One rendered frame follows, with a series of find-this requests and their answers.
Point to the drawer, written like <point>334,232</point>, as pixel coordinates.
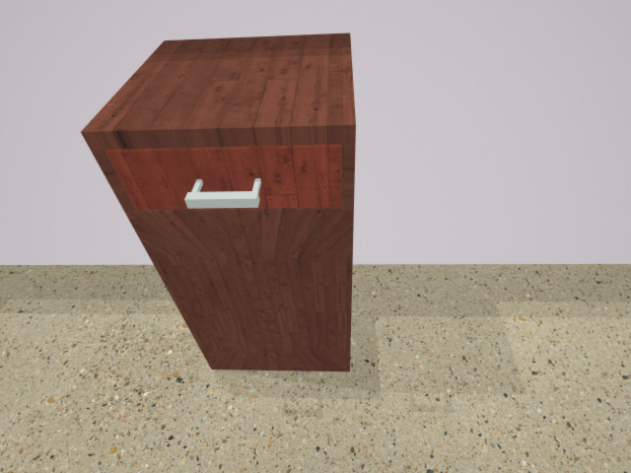
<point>294,176</point>

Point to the handle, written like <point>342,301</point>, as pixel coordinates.
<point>223,199</point>

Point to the cabinet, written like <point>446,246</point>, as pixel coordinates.
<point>263,289</point>

